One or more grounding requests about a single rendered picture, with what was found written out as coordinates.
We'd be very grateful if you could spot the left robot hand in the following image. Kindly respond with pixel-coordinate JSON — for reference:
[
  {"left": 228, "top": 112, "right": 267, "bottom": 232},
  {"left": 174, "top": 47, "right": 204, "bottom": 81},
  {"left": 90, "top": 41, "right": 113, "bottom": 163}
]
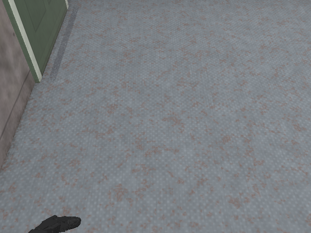
[{"left": 28, "top": 215, "right": 82, "bottom": 233}]

